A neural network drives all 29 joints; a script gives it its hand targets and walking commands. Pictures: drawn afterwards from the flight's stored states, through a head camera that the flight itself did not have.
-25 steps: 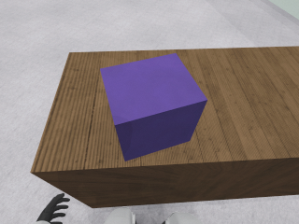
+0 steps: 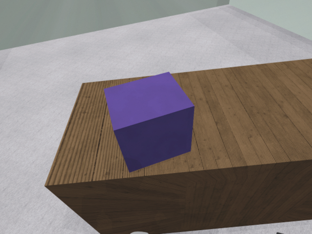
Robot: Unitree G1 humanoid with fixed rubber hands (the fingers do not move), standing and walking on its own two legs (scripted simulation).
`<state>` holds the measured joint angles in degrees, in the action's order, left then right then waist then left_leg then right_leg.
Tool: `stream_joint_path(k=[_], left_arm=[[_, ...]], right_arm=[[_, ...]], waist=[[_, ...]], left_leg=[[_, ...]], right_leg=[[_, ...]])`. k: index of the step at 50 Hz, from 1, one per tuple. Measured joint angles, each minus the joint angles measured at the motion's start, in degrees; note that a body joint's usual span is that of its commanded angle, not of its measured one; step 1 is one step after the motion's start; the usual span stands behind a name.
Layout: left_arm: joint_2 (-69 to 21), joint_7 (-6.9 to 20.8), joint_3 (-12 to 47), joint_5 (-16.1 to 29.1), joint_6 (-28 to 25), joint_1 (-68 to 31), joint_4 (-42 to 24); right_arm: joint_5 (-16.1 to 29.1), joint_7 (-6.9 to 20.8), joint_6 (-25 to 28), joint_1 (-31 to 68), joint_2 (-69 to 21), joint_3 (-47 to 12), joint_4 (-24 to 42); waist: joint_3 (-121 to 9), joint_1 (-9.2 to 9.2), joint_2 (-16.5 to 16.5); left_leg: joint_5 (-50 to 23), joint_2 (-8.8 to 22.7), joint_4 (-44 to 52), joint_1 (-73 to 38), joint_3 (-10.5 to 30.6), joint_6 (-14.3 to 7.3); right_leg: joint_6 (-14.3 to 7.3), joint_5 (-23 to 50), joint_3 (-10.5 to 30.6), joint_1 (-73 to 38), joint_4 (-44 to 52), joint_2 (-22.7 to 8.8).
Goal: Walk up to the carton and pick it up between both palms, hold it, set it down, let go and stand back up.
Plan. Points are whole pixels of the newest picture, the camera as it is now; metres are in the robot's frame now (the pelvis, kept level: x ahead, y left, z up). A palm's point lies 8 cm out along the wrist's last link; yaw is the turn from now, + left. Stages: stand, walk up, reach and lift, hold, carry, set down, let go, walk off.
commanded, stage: walk up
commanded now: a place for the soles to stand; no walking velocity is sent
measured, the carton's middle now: (149, 121) +0.43 +0.07 +0.04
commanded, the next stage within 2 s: none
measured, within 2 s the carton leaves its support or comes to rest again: neither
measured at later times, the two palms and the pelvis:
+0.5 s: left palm out of the picture +0.10 +0.33 -0.11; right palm out of the picture +0.08 -0.29 -0.09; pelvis +0.01 +0.02 +0.00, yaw +5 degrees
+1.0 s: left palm out of the picture +0.03 +0.32 -0.11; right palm out of the picture +0.08 -0.30 -0.11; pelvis -0.01 +0.00 +0.00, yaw +7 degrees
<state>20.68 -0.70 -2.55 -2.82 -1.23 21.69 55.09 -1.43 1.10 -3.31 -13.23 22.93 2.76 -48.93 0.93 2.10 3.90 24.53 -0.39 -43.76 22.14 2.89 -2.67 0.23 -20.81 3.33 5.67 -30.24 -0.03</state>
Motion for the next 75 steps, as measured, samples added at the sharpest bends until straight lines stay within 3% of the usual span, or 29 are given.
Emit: stream_joint_path(k=[4,9,12,15,18,25,30,33,36,42,46,48,60,75], left_arm=[[1.25,0.06,0.25,1.16,-0.75,-2.74,-0.02],[2.83,0.59,0.06,1.14,-1.34,-6.81,-3.78],[4.16,0.30,-0.24,1.56,-0.14,-8.48,-4.28],[3.33,-0.06,0.68,2.03,0.93,-8.90,-4.24],[2.55,0.26,1.27,2.20,0.96,-9.29,-4.19],[1.91,0.47,0.46,3.26,0.84,-13.05,-4.74],[1.26,0.74,0.14,2.57,1.09,-13.53,-2.02],[0.26,1.28,0.52,1.60,1.01,-12.82,-0.50],[0.40,1.57,0.55,1.33,1.32,-12.62,0.63],[1.13,1.38,0.88,1.48,0.50,-13.55,1.20],[1.79,1.56,0.75,2.05,1.09,-14.39,1.74],[1.73,1.73,0.86,2.40,1.35,-13.64,2.34],[0.06,2.59,1.13,2.20,0.75,-14.38,5.17],[1.51,1.50,0.84,2.85,0.78,-15.06,6.64]], right_arm=[[0.43,0.66,1.37,-0.69,-0.28,0.36,-1.12],[0.30,1.39,1.24,-0.43,0.12,0.21,-3.24],[-0.28,0.97,2.61,-0.63,-0.98,0.57,-4.37],[-0.16,0.33,3.94,-1.71,-1.08,0.33,-4.51],[0.02,-0.21,4.38,-3.02,-1.03,0.11,-3.98],[0.96,-1.12,4.59,-1.48,-1.35,-1.41,-3.45],[1.29,-0.71,2.59,2.09,-0.55,-1.85,-3.08],[1.44,-0.52,1.96,3.28,-0.44,-1.94,-3.71],[1.34,-0.09,2.21,3.90,-0.47,-1.58,-4.81],[1.26,0.14,2.48,3.27,0.47,-1.09,-7.76],[0.68,-0.43,3.45,2.75,-0.54,-1.15,-10.32],[0.23,-0.58,3.87,1.89,-1.21,-1.37,-11.12],[0.63,-0.35,4.96,1.71,-1.00,-2.15,-11.90],[1.27,-1.37,5.01,4.44,-1.54,-1.84,-10.58]], waist=[[2.73,-2.77,-0.41],[6.86,-2.46,-1.93],[7.97,-2.09,-6.32],[6.52,-2.63,-6.08],[4.79,-3.46,-5.23],[5.50,-3.85,-6.61],[5.51,-3.26,-4.16],[4.67,-2.58,-1.81],[4.32,-1.01,-2.12],[4.65,-0.63,-1.72],[5.33,-0.90,-4.22],[3.92,-0.91,-5.65],[1.20,-1.12,-6.60],[1.60,-1.44,-3.16]], left_leg=[[-3.91,0.13,2.31,-0.79,1.55,0.03],[-5.68,0.98,8.30,-3.40,-1.25,0.83],[-12.88,-1.32,12.67,-5.06,-3.24,1.95],[-11.84,-0.21,13.21,-5.76,-2.51,1.85],[-11.84,1.36,15.07,-7.82,-1.25,1.41],[-11.28,0.83,13.81,-9.76,-1.21,2.55],[-8.80,1.32,8.47,-7.49,-1.28,3.67],[-3.14,0.10,6.68,-6.38,1.13,2.36],[0.89,-1.35,2.85,-5.54,-0.39,1.75],[-0.03,-0.09,9.71,-9.81,0.67,2.29],[-11.22,-0.16,19.45,-14.32,-0.18,4.38],[-10.81,-0.33,20.42,-15.48,-0.50,5.16],[-7.88,0.71,18.87,-16.10,-0.34,4.02],[-6.34,0.72,20.65,-18.81,0.08,3.67]], right_leg=[[0.79,0.68,-2.63,-0.88,1.47,-1.73],[1.36,0.00,-3.82,2.37,-0.81,-2.31],[0.46,-1.72,-2.88,5.06,-5.98,-4.94],[-0.91,-8.70,-2.44,8.94,-15.04,-1.81],[-1.08,-12.85,-3.08,10.98,-17.38,0.06],[-0.43,-1.27,-2.16,12.74,-10.38,-1.36],[-0.49,8.25,-3.50,10.05,-3.69,-0.19],[-1.14,8.15,-4.30,10.11,-2.81,-0.06],[-1.99,8.88,-3.37,10.92,-1.43,-1.63],[-1.26,11.38,-4.36,12.39,1.28,-2.31],[-0.51,10.57,-4.53,12.88,-0.55,-3.43],[-0.16,10.52,-4.15,12.09,-0.06,-3.59],[0.30,11.38,-3.16,8.82,4.24,-1.77],[1.19,8.91,-3.73,6.51,4.50,-2.06]])
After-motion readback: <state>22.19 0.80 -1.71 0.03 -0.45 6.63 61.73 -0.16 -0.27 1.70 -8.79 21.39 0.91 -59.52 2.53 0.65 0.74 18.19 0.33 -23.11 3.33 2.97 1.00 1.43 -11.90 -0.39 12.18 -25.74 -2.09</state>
